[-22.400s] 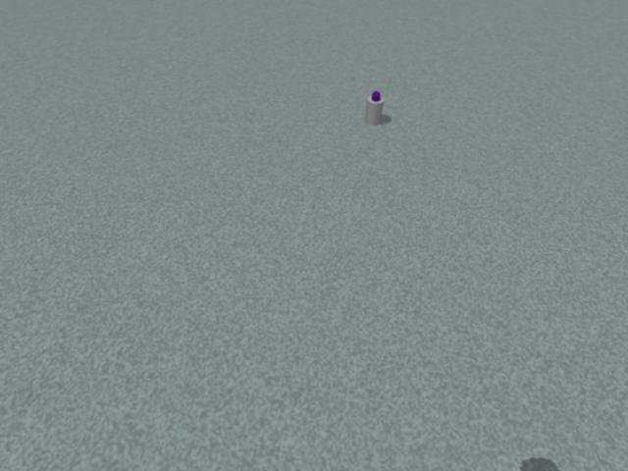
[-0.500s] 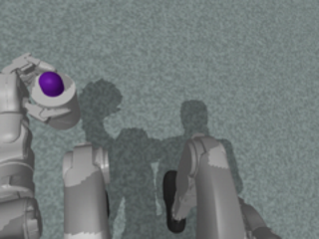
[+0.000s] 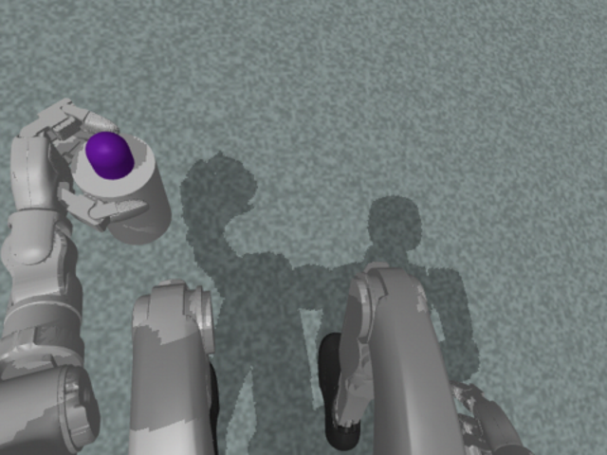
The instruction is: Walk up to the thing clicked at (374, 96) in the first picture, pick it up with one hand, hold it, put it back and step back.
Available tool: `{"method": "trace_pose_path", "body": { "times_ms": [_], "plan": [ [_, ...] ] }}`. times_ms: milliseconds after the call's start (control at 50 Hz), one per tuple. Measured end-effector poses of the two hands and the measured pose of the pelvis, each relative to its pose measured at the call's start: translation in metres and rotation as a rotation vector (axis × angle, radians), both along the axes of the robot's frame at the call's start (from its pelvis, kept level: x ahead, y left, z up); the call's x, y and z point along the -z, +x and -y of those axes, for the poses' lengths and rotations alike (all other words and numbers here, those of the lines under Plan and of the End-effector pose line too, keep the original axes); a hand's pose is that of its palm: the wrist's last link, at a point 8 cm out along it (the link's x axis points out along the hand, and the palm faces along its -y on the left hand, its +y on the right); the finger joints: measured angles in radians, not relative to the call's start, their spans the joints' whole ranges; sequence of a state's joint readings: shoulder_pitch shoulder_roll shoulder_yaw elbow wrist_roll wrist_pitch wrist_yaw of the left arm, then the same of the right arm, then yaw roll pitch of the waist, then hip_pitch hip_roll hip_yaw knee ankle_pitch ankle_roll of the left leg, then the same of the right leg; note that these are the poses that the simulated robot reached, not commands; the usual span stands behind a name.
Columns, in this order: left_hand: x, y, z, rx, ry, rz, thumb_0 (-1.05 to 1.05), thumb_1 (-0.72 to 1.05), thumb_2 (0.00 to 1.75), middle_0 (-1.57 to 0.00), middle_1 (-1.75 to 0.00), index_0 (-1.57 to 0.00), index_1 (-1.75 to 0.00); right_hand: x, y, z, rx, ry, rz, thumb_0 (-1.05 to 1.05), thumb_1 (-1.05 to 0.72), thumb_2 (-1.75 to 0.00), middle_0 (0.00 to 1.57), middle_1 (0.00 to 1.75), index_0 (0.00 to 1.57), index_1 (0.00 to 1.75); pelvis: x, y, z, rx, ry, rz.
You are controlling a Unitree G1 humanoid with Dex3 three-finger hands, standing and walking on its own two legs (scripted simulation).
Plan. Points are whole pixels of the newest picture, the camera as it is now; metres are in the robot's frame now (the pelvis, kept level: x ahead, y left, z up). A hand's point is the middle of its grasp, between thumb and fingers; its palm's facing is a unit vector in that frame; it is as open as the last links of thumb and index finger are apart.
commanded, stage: settle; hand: left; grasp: from the side
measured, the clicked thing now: (124, 185) +0.45 +0.21 -0.09
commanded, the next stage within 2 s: lift in 0.24 s
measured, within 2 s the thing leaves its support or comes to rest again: neither
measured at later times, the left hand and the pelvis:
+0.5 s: hand (95, 163) +0.45 +0.22 -0.03, palm faces +0.09 -0.99 -0.07, open 10.6 cm; pelvis +0.00 +0.00 +0.02, yaw +2 degrees
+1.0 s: hand (49, 137) +0.42 +0.21 +0.08, palm faces +0.09 -0.99 -0.06, open 10.6 cm; pelvis +0.01 +0.00 +0.10, yaw +2 degrees
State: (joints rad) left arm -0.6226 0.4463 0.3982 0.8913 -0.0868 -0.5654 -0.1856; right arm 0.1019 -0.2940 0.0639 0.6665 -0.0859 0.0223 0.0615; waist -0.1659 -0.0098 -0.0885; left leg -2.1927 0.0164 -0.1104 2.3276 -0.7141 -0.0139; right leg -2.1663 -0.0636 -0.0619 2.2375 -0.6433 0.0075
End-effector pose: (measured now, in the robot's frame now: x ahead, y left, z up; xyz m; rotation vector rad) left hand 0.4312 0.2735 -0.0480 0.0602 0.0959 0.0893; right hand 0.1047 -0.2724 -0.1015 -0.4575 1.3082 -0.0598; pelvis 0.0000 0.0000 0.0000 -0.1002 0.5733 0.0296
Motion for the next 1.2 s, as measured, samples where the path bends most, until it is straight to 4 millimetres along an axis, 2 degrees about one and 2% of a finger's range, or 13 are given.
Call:
{"method": "trace_pose_path", "body": {
  "times_ms": [260, 480, 640, 780, 900, 1040, 1200],
  "plan": [
    [-0.016, -0.004, -0.004, -0.008, 0.01, -0.008, -0.02, -0.61, 0.89, -0.63, -1.09, -0.85, -1.16, -0.006, 0.001, -0.008, 0.004, 0.024, 0.018, 0.0, -0.92, -0.9, 0.2, 0.3, 0.2, 0.3, -0.011, -0.002, -0.002, -0.009, 0.009, -0.007],
    [-0.024, -0.007, 0.002, -0.009, 0.003, -0.008, -0.02, -0.61, 0.9, -0.63, -1.1, -0.84, -1.17, -0.007, -0.002, -0.006, 0.015, 0.037, 0.023, 0.0, -0.94, -0.9, 0.2, 0.3, 0.2, 0.3, -0.016, -0.002, 0.001, -0.013, 0.021, -0.008],
    [-0.041, -0.012, 0.005, 0.0, -0.009, 0.006, -0.02, -0.61, 0.9, -0.63, -1.1, -0.84, -1.17, -0.015, 0.001, -0.003, 0.038, 0.039, 0.045, 0.0, -0.95, -0.9, 0.2, 0.3, 0.2, 0.3, -0.025, -0.001, 0.002, -0.013, 0.029, -0.011],
    [-0.071, -0.018, 0.005, 0.003, -0.001, 0.007, -0.02, -0.61, 0.9, -0.63, -1.1, -0.84, -1.17, -0.033, 0.01, -0.005, 0.058, 0.049, 0.086, 0.0, -0.95, -0.9, 0.2, 0.3, 0.2, 0.3, -0.045, 0.002, 0.002, -0.014, 0.034, -0.019],
    [-0.105, -0.026, 0.005, 0.007, 0.007, 0.007, -0.02, -0.61, 0.9, -0.63, -1.1, -0.84, -1.17, -0.057, 0.023, -0.008, 0.071, 0.06, 0.133, 0.0, -0.95, -0.9, 0.2, 0.3, 0.2, 0.3, -0.07, 0.004, 0.001, -0.015, 0.037, -0.022],
    [-0.149, -0.037, 0.009, -0.007, 0.001, 0.001, -0.02, -0.61, 0.9, -0.63, -1.1, -0.84, -1.17, -0.093, 0.04, -0.013, 0.085, 0.075, 0.191, 0.0, -0.94, -0.89, 0.2, 0.3, 0.2, 0.3, -0.107, 0.009, 0.0, -0.016, 0.04, -0.009],
    [-0.208, -0.047, 0.015, -0.019, 0.009, -0.011, -0.02, -0.61, 0.9, -0.63, -1.1, -0.84, -1.17, -0.145, 0.06, -0.022, 0.103, 0.09, 0.255, 0.0, -0.93, -0.89, 0.2, 0.3, 0.2, 0.3, -0.155, 0.02, -0.001, -0.018, 0.042, 0.025]
  ]
}}
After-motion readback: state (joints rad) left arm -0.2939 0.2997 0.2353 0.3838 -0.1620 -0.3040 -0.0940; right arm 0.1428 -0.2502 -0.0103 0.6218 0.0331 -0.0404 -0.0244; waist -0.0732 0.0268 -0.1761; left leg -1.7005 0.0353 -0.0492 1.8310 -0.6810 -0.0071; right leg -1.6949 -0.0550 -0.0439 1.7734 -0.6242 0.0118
